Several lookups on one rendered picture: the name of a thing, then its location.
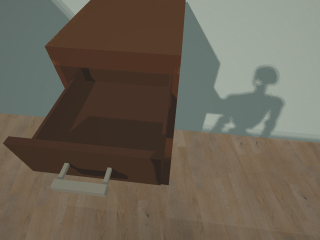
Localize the handle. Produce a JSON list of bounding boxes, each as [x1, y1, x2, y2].
[[50, 163, 112, 197]]

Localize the cabinet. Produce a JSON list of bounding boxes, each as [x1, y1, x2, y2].
[[45, 0, 186, 185]]

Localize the drawer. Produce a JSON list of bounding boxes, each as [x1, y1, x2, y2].
[[3, 67, 173, 185]]

